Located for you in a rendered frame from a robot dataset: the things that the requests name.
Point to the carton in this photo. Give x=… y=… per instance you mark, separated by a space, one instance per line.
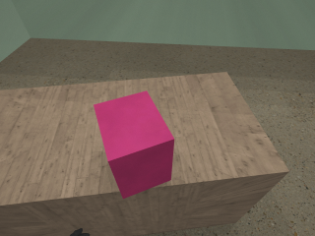
x=138 y=144

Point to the pedestal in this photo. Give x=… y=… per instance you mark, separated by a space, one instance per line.
x=55 y=177

